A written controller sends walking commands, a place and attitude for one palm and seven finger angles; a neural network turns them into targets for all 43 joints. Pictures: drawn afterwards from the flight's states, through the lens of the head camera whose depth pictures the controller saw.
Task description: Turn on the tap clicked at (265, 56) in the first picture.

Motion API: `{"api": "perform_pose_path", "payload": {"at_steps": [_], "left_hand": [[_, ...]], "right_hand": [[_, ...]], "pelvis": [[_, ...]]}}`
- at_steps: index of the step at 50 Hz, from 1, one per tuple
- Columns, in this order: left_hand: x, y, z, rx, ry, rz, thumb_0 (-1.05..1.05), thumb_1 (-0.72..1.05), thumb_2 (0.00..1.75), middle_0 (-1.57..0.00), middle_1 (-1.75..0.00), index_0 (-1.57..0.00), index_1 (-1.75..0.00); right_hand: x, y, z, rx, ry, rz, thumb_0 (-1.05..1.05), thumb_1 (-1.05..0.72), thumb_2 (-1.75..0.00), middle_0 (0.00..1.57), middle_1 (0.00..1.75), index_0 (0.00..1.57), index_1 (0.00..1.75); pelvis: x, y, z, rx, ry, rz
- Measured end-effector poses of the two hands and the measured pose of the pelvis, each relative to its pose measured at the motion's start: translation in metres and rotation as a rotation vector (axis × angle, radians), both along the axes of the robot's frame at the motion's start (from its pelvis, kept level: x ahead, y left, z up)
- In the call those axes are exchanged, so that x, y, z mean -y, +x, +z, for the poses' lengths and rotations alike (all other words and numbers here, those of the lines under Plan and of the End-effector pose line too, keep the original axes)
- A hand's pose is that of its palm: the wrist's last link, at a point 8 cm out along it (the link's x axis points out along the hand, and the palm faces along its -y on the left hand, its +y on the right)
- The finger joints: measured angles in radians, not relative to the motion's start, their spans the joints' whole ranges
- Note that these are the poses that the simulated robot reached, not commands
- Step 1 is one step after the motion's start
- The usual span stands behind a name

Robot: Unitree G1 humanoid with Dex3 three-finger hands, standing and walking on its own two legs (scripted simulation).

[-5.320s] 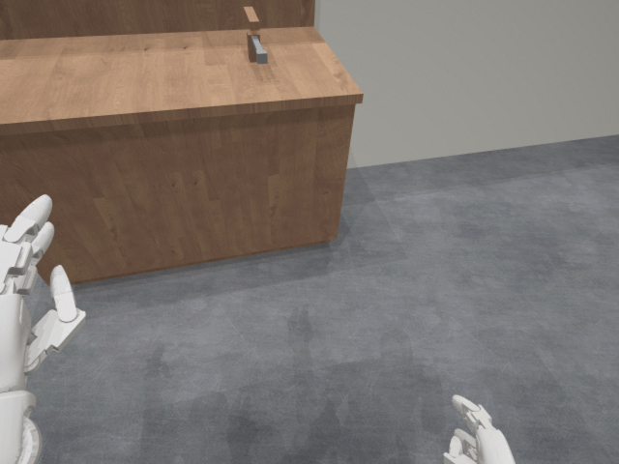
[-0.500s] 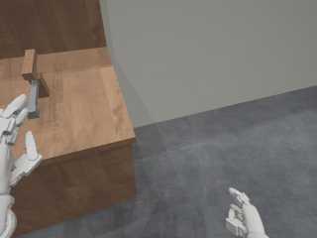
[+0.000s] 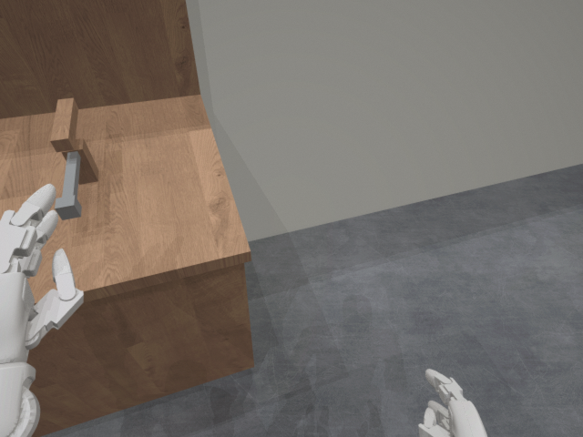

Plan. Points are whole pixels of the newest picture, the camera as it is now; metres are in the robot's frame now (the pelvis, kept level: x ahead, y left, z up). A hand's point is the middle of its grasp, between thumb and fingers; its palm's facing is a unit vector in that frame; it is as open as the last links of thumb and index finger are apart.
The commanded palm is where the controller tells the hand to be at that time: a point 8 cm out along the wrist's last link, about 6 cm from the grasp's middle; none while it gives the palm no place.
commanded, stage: shuffle to correct the standing spot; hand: left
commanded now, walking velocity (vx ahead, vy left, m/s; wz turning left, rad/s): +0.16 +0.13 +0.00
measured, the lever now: (68, 207) +0.42 +0.41 +0.04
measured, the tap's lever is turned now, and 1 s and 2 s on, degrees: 0 0 0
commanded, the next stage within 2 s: come to a stop and stand still in 0.56 s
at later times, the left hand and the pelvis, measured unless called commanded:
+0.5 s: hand (88, 249) +0.27 +0.25 +0.16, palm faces +0.40 -0.83 -0.39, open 7.4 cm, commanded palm +0.20 +0.30 +0.17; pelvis +0.05 +0.01 -0.02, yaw +1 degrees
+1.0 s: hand (81, 210) +0.31 +0.28 +0.17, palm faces +0.42 -0.79 -0.44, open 7.4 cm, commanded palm +0.26 +0.32 +0.17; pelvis +0.11 +0.03 -0.01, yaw +2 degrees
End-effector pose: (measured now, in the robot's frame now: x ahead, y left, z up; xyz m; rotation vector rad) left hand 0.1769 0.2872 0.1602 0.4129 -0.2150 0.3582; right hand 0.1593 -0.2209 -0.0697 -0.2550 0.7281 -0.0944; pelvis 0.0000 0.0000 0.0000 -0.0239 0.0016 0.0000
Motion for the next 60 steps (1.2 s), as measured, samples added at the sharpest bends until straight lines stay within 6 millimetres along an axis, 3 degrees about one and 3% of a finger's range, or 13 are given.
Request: {"api": "perform_pose_path", "payload": {"at_steps": [12,19,28,34,37,40,44,48,53,60], "left_hand": [[-0.008,0.003,0.001,0.034,0.031,0.003,0.02,0.89,0.89,-0.21,-0.3,-0.21,-0.3],[-0.019,0.027,-0.002,0.065,0.044,0.022,0.02,0.89,0.89,-0.21,-0.3,-0.21,-0.3],[-0.005,0.052,0.013,0.135,0.109,-0.045,0.02,0.89,0.89,-0.21,-0.3,-0.21,-0.3],[-0.03,0.056,0.005,0.142,0.121,-0.008,0.01,0.89,0.89,-0.21,-0.3,-0.21,-0.3],[-0.041,0.067,0.002,0.149,0.13,0.009,0.02,0.89,0.89,-0.21,-0.3,-0.21,-0.3],[-0.044,0.082,0.007,0.145,0.118,0.022,0.02,0.89,0.89,-0.21,-0.3,-0.21,-0.3],[-0.034,0.089,0.025,0.163,0.143,0.014,0.02,0.89,0.89,-0.21,-0.3,-0.21,-0.3],[-0.025,0.087,0.03,0.114,0.169,0.002,0.02,0.89,0.89,-0.21,-0.3,-0.21,-0.3],[-0.038,0.094,0.018,0.026,0.101,0.055,0.01,0.89,0.89,-0.21,-0.3,-0.21,-0.3],[-0.059,0.113,-0.006,-0.009,0.013,0.099,0.02,0.89,0.89,-0.21,-0.3,-0.21,-0.3]], "right_hand": [[0.004,0.008,-0.006,0.004,-0.02,-0.01,0.02,-0.9,-0.9,0.2,0.3,0.2,0.3],[-0.002,0.026,-0.019,-0.009,-0.013,-0.015,0.02,-0.9,-0.9,0.2,0.3,0.2,0.3],[-0.013,0.052,-0.032,-0.034,0.042,0.013,0.02,-0.9,-0.9,0.2,0.3,0.2,0.3],[-0.016,0.072,-0.036,-0.067,-0.01,0.013,0.02,-0.9,-0.9,0.2,0.3,0.2,0.3],[-0.024,0.084,-0.042,-0.032,0.0,-0.029,0.02,-0.91,-0.9,0.2,0.3,0.2,0.3],[-0.041,0.091,-0.04,-0.015,0.047,-0.016,0.02,-0.91,-0.9,0.2,0.3,0.2,0.3],[-0.059,0.097,-0.034,0.01,0.114,0.03,0.02,-0.91,-0.9,0.2,0.3,0.2,0.3],[-0.063,0.104,-0.035,0.008,0.139,0.049,0.02,-0.9,-0.9,0.2,0.3,0.2,0.3],[-0.054,0.109,-0.029,-0.049,0.09,0.041,0.02,-0.9,-0.9,0.21,0.3,0.2,0.3],[-0.041,0.129,-0.017,-0.035,-0.007,0.004,0.02,-0.91,-0.9,0.2,0.3,0.2,0.3]], "pelvis": [[-0.007,0.014,-0.009,-0.005,-0.009,0.014],[-0.014,0.032,-0.018,-0.001,0.011,0.013],[-0.013,0.054,-0.024,-0.008,0.001,0.038],[-0.03,0.074,-0.034,0.02,0.016,0.034],[-0.039,0.079,-0.04,0.049,0.043,0.016],[-0.039,0.082,-0.033,0.05,0.055,0.033],[-0.034,0.089,-0.025,0.035,0.058,0.042],[-0.032,0.1,-0.02,0.019,0.032,0.04],[-0.038,0.115,-0.008,-0.015,0.038,0.031],[-0.05,0.125,-0.01,-0.008,0.025,0.041]]}}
